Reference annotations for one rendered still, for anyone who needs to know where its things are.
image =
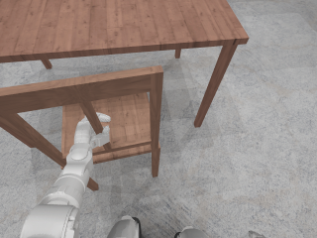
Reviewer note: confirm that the left robot forearm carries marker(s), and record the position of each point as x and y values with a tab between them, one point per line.
72	182

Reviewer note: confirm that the robot right shin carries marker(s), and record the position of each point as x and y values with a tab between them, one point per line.
187	227

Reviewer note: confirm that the table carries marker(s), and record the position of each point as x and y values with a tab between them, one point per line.
62	29

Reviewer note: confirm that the robot left hand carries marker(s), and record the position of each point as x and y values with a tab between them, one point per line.
84	132

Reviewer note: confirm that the left robot upper arm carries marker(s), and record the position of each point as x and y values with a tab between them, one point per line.
53	221

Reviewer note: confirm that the robot right thigh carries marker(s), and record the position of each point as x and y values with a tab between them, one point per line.
192	233

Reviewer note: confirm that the chair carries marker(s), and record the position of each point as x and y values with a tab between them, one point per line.
122	95

